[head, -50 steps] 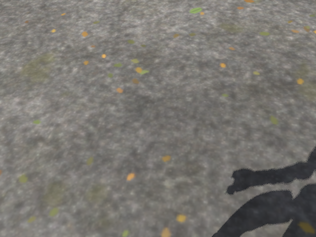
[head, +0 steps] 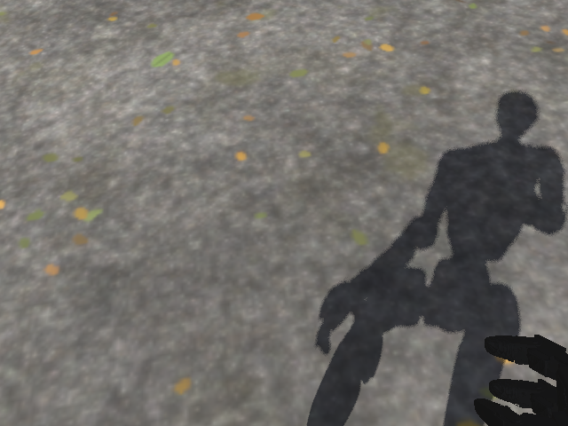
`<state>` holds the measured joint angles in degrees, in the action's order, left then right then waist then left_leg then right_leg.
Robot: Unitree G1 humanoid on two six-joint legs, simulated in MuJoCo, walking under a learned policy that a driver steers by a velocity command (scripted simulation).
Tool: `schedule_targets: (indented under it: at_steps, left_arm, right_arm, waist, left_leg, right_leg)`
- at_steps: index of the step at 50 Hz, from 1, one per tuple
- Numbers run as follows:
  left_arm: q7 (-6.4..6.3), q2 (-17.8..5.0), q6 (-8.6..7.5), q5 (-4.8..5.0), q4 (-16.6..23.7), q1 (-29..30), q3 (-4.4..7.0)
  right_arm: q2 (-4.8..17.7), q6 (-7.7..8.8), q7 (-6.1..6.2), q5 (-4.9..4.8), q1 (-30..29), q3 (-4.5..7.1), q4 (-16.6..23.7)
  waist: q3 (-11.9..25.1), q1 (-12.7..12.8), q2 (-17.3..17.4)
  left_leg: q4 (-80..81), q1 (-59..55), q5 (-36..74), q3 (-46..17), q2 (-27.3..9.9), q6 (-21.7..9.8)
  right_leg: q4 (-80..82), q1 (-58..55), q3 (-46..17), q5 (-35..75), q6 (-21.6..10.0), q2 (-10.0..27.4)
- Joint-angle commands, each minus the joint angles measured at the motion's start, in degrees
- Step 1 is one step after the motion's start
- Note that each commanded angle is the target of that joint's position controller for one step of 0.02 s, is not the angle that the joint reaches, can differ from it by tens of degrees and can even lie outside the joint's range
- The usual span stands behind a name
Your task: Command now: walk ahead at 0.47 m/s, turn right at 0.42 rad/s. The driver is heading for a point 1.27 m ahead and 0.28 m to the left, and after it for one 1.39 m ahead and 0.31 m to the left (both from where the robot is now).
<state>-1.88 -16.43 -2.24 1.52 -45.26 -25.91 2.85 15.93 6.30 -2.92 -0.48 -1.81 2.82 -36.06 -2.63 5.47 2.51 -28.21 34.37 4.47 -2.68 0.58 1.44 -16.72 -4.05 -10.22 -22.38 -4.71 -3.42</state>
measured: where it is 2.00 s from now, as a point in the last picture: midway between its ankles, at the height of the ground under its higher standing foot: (271, 243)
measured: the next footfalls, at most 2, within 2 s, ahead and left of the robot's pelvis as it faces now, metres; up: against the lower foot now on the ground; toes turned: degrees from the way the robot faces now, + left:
left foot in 0.06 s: +0.24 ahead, +0.12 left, +0.00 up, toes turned -4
right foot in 0.52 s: +0.47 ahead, -0.14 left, +0.00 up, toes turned +6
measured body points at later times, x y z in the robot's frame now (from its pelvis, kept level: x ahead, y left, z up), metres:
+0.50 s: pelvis +0.30 -0.01 +0.00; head +0.33 -0.02 +0.45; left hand +0.55 +0.21 -0.05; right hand +0.29 -0.30 -0.12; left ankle +0.20 +0.12 -0.73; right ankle +0.43 -0.14 -0.73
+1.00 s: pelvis +0.55 +0.01 -0.01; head +0.58 +0.04 +0.44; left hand +0.45 +0.30 -0.13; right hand +0.85 -0.11 -0.08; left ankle +0.65 +0.17 -0.72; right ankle +0.43 -0.14 -0.73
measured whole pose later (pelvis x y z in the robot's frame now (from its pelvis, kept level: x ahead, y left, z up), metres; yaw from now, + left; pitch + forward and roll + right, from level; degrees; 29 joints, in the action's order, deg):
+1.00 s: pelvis +0.55 +0.01 -0.01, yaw +21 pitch +2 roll -2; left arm -0.4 -18.0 -3.7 1.1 -47.5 -20.1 4.5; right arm 15.6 1.1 -3.6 -1.3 2.9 2.4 -34.7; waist -3.1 5.5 1.7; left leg -36.6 33.6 -6.2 2.1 -2.9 -3.6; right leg -16.0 -6.1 14.4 -22.6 2.0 1.2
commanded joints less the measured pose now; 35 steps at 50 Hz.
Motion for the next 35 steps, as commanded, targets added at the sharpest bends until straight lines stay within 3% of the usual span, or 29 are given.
schedule_targets:
  at_steps: [1, 2, 3, 4, 5, 6, 7, 8, 9, 10, 12, 14, 16, 18, 21, 23, 25, 26, 27, 28, 29, 30, 31, 32, 33, 35]
  left_arm:
    - [-0.52, -9.9, -0.09, -0.37, 2.0, -0.1, 2.92]
    - [-0.37, -9.9, 0.14, -0.70, 2.2, 0.2, 2.94]
    - [-0.10, -9.4, 0.32, -1.00, 2.7, 1.4, 2.55]
    - [0.12, -6.3, 0.30, -2.17, 4.3, 1.5, 1.39]
    - [0.74, 0.6, -0.23, -0.80, 3.5, -10.1, -0.47]
    - [0.82, -5.9, -0.71, 0.62, 2.5, -6.8, 0.42]
    - [0.97, -9.3, -1.06, 1.34, 4.4, 2.1, 1.42]
    - [0.82, -8.9, -1.48, 0.64, 5.8, 7.0, 1.16]
    - [0.99, -8.3, -2.00, -0.63, 6.8, 10.2, 1.24]
    - [1.29, -7.3, -2.23, -0.89, 7.2, 9.7, 1.22]
    - [1.57, -4.7, -2.38, -1.07, 7.0, 8.3, 0.49]
    - [1.73, -3.1, -2.44, -1.91, 8.4, 11.3, -0.33]
    - [2.10, -1.9, -3.02, -2.27, 9.8, 15.7, -1.18]
    - [2.61, -2.3, -3.57, -1.84, 10.6, 20.1, -1.31]
    - [3.09, -4.3, -4.09, -1.11, 11.9, 23.9, -0.64]
    - [3.07, -5.9, -4.36, -0.82, 12.2, 23.8, 0.20]
    - [2.65, -7.6, -4.47, -0.81, 10.7, 18.1, 1.50]
    - [2.15, -10.0, -4.58, -1.33, 9.9, 11.5, 2.58]
    - [1.62, -14.1, -4.05, -1.85, 9.1, 2.7, 3.52]
    - [2.38, -16.3, -3.38, -2.60, 7.8, 1.9, 3.99]
    - [2.74, -10.4, -3.48, -1.99, 8.6, 5.1, 2.74]
    - [2.72, -7.4, -3.52, -1.66, 8.7, 7.7, 1.88]
    - [2.89, -5.8, -3.63, -2.06, 8.7, 10.7, 1.33]
    - [2.89, -4.5, -3.66, -2.29, 8.2, 12.6, 1.10]
    - [2.70, -4.5, -3.89, -2.53, 7.8, 13.3, 1.20]
    - [2.47, -4.8, -4.59, -2.26, 6.8, 13.0, 1.64]
  right_arm:
    - [6.6, 1.55, 0.01, -0.10, -2.6, 2.09, 4.0]
    - [8.3, 1.55, 0.55, -0.05, 2.3, 2.98, 2.8]
    - [10.0, 1.41, 1.11, 0.08, 9.9, 3.77, 1.3]
    - [12.5, 1.16, 1.66, 1.20, 20.1, 4.10, 0.3]
    - [15.2, 0.84, 0.89, 1.15, 24.5, 4.82, -3.1]
    - [9.1, 0.89, 0.66, -0.08, 24.6, 3.55, -3.0]
    - [6.8, 0.68, 1.08, -0.39, 20.0, 2.85, -2.8]
    - [6.6, 0.38, 1.25, 0.10, 16.7, 2.54, -2.8]
    - [6.1, 0.14, 1.27, 0.52, 15.3, 2.27, -3.3]
    - [5.8, 0.22, 1.41, 1.16, 15.0, 1.92, -3.5]
    - [5.4, 0.34, 1.49, 0.36, 15.3, 1.70, -4.1]
    - [7.0, 0.29, 1.84, -0.66, 15.9, 2.06, -4.8]
    - [8.9, -0.19, 2.39, -0.88, 16.3, 2.62, -5.0]
    - [10.2, -0.78, 2.69, -1.09, 18.1, 3.02, -5.5]
    - [10.9, -1.61, 2.92, -1.64, 21.8, 3.21, -6.4]
    - [11.1, -2.12, 3.10, -1.65, 22.7, 3.25, -6.6]
    - [9.5, -2.62, 3.21, -1.14, 22.7, 2.73, -6.5]
    - [6.7, -2.56, 3.07, -0.55, 22.5, 1.73, -5.9]
    - [1.8, -2.48, 3.19, 1.27, 24.1, 0.12, -4.3]
    - [1.6, -1.87, 3.24, -1.74, 30.1, -0.03, -2.3]
    - [7.3, -2.25, 3.60, -2.80, 27.7, 1.41, -4.0]
    - [8.8, -2.62, 3.50, -2.49, 23.2, 1.98, -3.4]
    - [8.0, -3.09, 3.53, -1.91, 21.9, 2.00, -3.7]
    - [7.4, -3.44, 3.37, -1.36, 20.6, 2.20, -3.2]
    - [6.5, -3.87, 3.00, -1.40, 20.4, 2.19, -3.0]
    - [4.6, -4.57, 2.62, -1.34, 19.2, 1.88, -2.2]
  waist:
    - [-0.3, -2.9, -10.6]
    - [3.6, -5.2, -11.6]
    - [9.4, -9.6, -11.4]
    - [19.0, -13.2, -6.4]
    - [28.3, -7.3, 15.1]
    - [23.8, -10.1, 9.7]
    - [13.3, -10.9, 4.4]
    - [8.0, -9.5, -1.1]
    - [4.2, -8.3, -2.1]
    - [3.8, -6.3, -0.3]
    - [3.8, -4.7, 1.7]
    - [1.7, -4.6, 1.5]
    - [0.6, -5.8, 1.2]
    - [0.4, -7.4, 1.2]
    - [1.1, -8.4, 1.5]
    - [1.6, -7.4, 2.3]
    - [3.7, -3.8, 2.4]
    - [7.9, -0.3, 0.5]
    - [16.6, 1.6, -11.0]
    - [19.6, -1.9, -26.3]
    - [12.7, -1.2, -15.5]
    - [7.5, -1.2, -11.4]
    - [5.5, -2.7, -8.0]
    - [3.4, -3.7, -8.3]
    - [2.7, -4.6, -9.5]
    - [2.3, -4.9, -8.6]
  left_leg:
    - [1.0, -6.5, -3.3, 1.6, 1.0, -2.4]
    - [1.1, -13.3, -5.4, 3.6, 2.6, -4.0]
    - [1.5, -25.1, -3.2, 3.7, 1.3, -6.3]
    - [-2.0, -44.0, -5.0, -7.7, -8.8, -10.6]
    - [3.3, -63.7, -17.6, -37.9, -23.6, -21.1]
    - [10.3, -59.4, -28.9, -43.3, -22.1, -19.3]
    - [11.6, -50.0, -28.5, -32.8, -19.9, -16.9]
    - [12.9, -41.0, -22.2, -26.2, -17.7, -15.5]
    - [14.3, -34.4, -15.2, -22.0, -15.4, -15.5]
    - [15.6, -30.6, -11.0, -19.5, -13.8, -15.6]
    - [17.8, -27.9, -7.1, -16.8, -12.2, -16.8]
    - [19.8, -24.2, -5.3, -14.3, -12.1, -17.8]
    - [20.5, -21.0, -6.2, -11.0, -10.2, -16.8]
    - [19.8, -19.1, -5.9, -9.0, -8.7, -15.0]
    - [17.0, -21.0, -8.8, -11.2, -9.9, -12.9]
    - [14.0, -22.7, -12.3, -13.7, -10.9, -11.2]
    - [7.1, -21.2, -11.9, -13.4, -8.9, -8.9]
    - [-3.8, -17.5, -13.2, -11.0, -5.3, -6.7]
    - [-23.1, -8.7, -30.9, -5.1, -0.2, -3.9]
    - [-37.9, 6.8, -40.2, -3.5, 2.5, -2.7]
    - [-44.2, 10.7, -35.0, -6.3, -1.1, -2.3]
    - [-44.5, 11.2, -29.6, -5.3, -2.7, -2.4]
    - [-43.2, 8.5, -25.4, -4.8, -4.6, -1.9]
    - [-40.6, 7.4, -22.9, -4.8, -5.9, -1.6]
    - [-39.4, 5.1, -21.1, -4.4, -6.9, -1.4]
    - [-37.8, 4.5, -18.8, -3.4, -7.1, -0.9]
  right_leg:
    - [-2.3, 2.0, -7.2, 39.1, -4.2, 14.6]
    - [-8.2, 1.1, -6.2, 50.6, -3.4, 13.3]
    - [-18.2, 4.0, -4.0, 55.0, -1.8, 10.6]
    - [-34.1, 15.3, -3.8, 40.0, -0.5, 7.4]
    - [-55.2, 36.5, -1.1, -9.1, 3.5, -2.7]
    - [-60.6, 42.1, -3.4, -9.3, 3.6, -0.1]
    - [-60.7, 44.5, -1.6, -4.5, 3.4, 2.4]
    - [-58.4, 43.0, 0.7, -0.5, 3.2, 4.8]
    - [-55.2, 42.0, 2.3, 1.6, 3.2, 6.5]
    - [-53.0, 39.4, 2.6, 3.1, 3.2, 8.0]
    - [-47.7, 37.8, 3.9, 3.0, 3.9, 8.9]
    - [-39.6, 38.2, 5.8, 2.7, 5.4, 9.4]
    - [-30.3, 35.4, 6.9, 9.6, 6.4, 8.8]
    - [-22.2, 31.3, 7.7, 18.4, 7.2, 6.7]
    - [-16.0, 27.5, 6.6, 23.5, 7.4, 5.1]
    - [-13.1, 24.3, 6.1, 21.8, 6.4, 4.8]
    - [-10.4, 15.0, 7.2, 18.3, 4.4, 4.8]
    - [-9.8, 5.4, 3.9, 16.2, 2.0, 9.1]
    - [-9.9, -7.8, -8.6, 14.4, -1.2, 21.2]
    - [-0.7, -13.7, -34.0, -2.8, -8.8, 29.2]
    - [1.6, -8.4, -31.2, -9.7, -7.6, 26.7]
    - [1.4, -3.0, -20.9, -4.6, -5.8, 24.4]
    - [2.1, 2.0, -13.9, 3.9, -4.9, 21.6]
    - [3.2, 5.2, -8.8, 9.7, -4.8, 19.5]
    - [4.5, 7.7, -4.6, 13.7, -4.4, 18.4]
    - [6.2, 8.9, 0.5, 20.3, -5.2, 18.0]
